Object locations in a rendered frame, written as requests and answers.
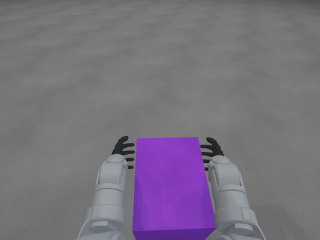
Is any right robot forearm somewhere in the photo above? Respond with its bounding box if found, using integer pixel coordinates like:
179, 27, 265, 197
208, 155, 266, 240

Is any left robot hand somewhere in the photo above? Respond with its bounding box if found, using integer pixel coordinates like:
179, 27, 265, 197
111, 136, 135, 169

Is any right robot hand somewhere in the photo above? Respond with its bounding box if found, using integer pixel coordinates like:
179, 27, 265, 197
200, 137, 224, 171

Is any left robot forearm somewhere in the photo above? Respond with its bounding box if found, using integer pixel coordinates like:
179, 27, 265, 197
77, 154, 128, 240

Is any carton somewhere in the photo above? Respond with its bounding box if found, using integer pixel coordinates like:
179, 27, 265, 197
132, 137, 216, 240

